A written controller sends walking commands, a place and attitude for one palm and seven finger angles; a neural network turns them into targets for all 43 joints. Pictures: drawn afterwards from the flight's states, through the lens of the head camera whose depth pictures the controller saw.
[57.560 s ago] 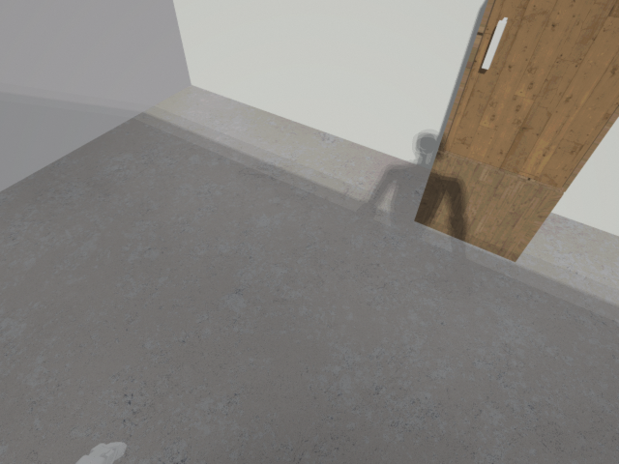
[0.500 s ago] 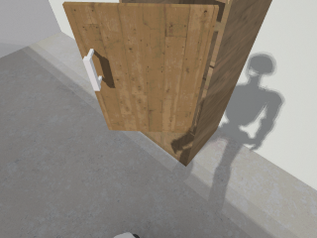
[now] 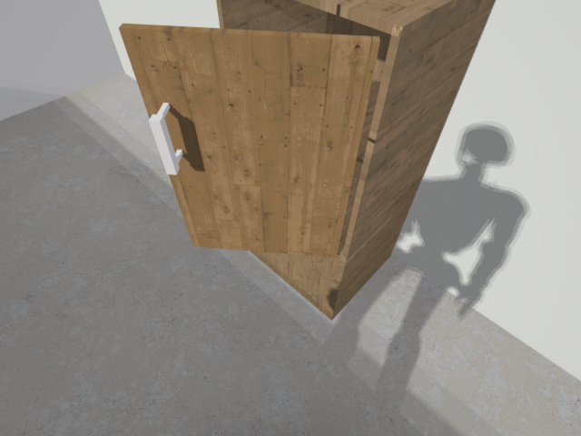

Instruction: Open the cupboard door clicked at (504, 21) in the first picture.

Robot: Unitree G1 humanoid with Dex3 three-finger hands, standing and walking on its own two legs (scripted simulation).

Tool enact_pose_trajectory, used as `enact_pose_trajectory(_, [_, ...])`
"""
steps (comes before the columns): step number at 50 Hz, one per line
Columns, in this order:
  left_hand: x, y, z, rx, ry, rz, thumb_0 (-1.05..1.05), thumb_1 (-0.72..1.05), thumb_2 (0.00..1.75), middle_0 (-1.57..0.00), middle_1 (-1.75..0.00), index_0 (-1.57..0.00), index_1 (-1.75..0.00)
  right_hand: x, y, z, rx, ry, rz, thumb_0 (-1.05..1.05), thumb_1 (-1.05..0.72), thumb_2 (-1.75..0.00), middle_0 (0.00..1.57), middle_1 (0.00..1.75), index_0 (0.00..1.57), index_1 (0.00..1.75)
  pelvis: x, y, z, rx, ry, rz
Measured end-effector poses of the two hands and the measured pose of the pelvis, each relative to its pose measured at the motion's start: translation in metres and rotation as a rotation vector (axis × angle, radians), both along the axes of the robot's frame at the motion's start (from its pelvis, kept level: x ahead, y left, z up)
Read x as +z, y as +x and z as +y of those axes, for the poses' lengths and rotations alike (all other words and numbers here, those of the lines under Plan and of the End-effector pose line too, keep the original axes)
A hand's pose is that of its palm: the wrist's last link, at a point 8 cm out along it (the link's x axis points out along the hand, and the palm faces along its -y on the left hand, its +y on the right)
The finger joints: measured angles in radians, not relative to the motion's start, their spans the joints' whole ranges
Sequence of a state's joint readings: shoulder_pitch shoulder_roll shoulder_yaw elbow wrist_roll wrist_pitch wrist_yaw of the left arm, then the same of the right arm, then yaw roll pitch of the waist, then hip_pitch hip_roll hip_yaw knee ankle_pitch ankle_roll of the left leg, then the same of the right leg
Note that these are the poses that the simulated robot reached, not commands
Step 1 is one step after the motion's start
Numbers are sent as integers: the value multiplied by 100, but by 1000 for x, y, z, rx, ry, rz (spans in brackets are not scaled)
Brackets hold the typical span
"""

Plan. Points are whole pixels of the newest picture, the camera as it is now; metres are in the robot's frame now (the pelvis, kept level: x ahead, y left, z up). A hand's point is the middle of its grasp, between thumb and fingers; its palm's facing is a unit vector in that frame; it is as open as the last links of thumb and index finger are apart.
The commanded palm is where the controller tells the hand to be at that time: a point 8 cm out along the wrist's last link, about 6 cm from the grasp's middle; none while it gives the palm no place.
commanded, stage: look again from close up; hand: left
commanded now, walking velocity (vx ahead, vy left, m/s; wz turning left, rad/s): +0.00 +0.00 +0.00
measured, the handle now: (168, 139) +0.60 +0.28 +0.05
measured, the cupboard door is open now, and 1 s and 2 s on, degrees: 38 38 38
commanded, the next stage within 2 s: shuffle to correct the standing spot in 0.58 s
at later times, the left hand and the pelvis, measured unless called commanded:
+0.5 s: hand out of the picture +0.03 +0.19 -0.18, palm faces +0.00 -0.98 -0.21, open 7.4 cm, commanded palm none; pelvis +0.00 +0.02 -0.01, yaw -1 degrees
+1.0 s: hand out of the picture +0.01 +0.22 -0.19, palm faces +0.03 -0.98 -0.19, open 7.4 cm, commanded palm none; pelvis +0.03 +0.04 -0.01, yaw -1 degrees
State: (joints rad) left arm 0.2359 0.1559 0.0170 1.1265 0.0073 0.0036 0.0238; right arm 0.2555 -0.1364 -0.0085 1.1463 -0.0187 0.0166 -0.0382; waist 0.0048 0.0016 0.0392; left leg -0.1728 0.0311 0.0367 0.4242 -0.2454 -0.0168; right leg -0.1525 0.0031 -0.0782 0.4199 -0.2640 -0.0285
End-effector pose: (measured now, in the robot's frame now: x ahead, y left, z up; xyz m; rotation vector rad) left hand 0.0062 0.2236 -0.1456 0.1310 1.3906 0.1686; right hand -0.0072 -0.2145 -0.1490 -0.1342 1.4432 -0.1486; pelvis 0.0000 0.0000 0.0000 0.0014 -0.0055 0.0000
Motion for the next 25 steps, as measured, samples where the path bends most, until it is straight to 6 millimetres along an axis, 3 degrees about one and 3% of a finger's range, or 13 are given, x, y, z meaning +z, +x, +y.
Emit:
enact_pose_trajectory(11, [-3,-16,-8,-35,-3,24,1,91,90,-20,-30,-20,-30,-3,10,-4,3,1,-61,1,-92,-90,20,30,20,30,-5,0,4,-6,-13,3])
enact_pose_trajectory(25, [-2,15,20,-55,25,-68,1,91,90,-20,-30,-20,-30,-1,16,8,29,-11,-98,1,-93,-90,20,30,20,30,-6,2,16,-11,5,-17])
